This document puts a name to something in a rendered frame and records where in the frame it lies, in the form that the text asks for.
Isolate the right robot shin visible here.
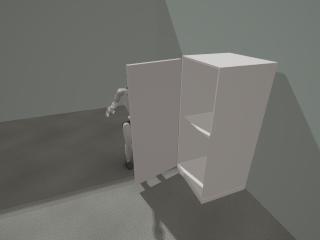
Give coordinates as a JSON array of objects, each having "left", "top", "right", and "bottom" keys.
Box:
[{"left": 125, "top": 145, "right": 132, "bottom": 162}]

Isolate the robot right foot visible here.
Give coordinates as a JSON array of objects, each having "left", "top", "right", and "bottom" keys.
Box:
[{"left": 125, "top": 160, "right": 133, "bottom": 170}]

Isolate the right robot forearm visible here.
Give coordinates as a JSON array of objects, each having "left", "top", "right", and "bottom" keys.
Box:
[{"left": 110, "top": 102, "right": 117, "bottom": 111}]

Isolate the robot right hand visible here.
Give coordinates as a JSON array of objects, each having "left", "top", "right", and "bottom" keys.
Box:
[{"left": 105, "top": 107, "right": 115, "bottom": 117}]

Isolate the robot right upper arm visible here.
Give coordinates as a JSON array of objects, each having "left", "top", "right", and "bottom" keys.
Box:
[{"left": 113, "top": 88, "right": 125, "bottom": 108}]

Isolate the fridge door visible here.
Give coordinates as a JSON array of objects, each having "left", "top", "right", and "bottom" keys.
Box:
[{"left": 125, "top": 58, "right": 182, "bottom": 185}]

